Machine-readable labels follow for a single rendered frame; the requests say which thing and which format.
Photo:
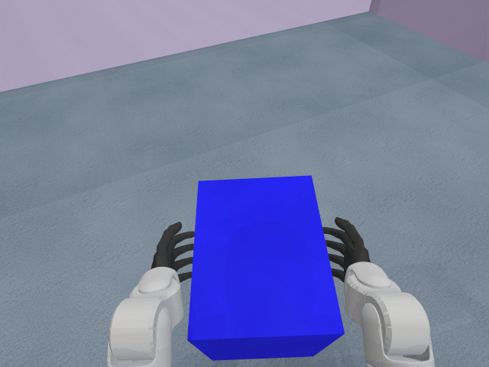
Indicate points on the robot left forearm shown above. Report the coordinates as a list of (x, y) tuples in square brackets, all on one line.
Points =
[(140, 332)]

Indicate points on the robot left hand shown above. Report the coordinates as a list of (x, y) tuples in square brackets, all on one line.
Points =
[(166, 253)]

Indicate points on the robot right hand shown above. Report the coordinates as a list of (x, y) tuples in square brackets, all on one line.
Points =
[(353, 248)]

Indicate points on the carton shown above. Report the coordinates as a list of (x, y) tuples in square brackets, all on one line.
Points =
[(262, 284)]

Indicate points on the robot right forearm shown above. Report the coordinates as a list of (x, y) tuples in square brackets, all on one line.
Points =
[(396, 330)]

